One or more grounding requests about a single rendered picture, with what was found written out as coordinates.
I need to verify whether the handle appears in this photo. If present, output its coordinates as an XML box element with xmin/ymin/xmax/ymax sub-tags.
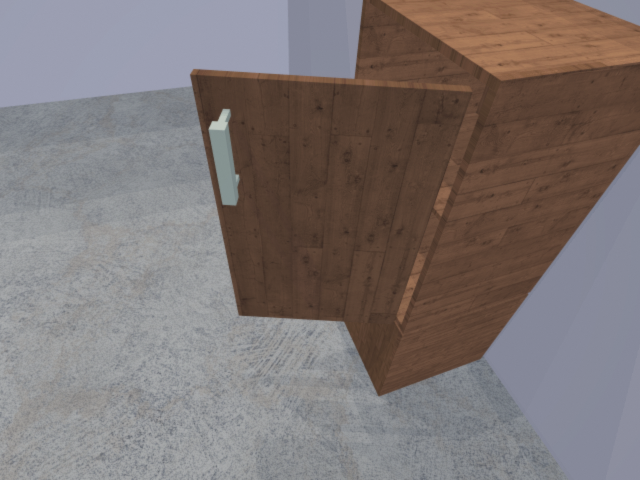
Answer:
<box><xmin>208</xmin><ymin>109</ymin><xmax>240</xmax><ymax>206</ymax></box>

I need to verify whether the cupboard door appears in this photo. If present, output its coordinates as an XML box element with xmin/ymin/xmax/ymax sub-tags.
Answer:
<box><xmin>190</xmin><ymin>69</ymin><xmax>473</xmax><ymax>324</ymax></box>

